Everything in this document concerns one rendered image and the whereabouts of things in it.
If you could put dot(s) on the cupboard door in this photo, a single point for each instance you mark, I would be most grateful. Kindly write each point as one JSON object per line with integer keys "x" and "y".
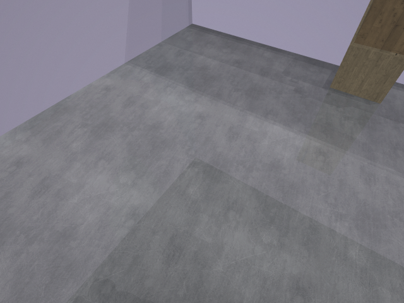
{"x": 383, "y": 27}

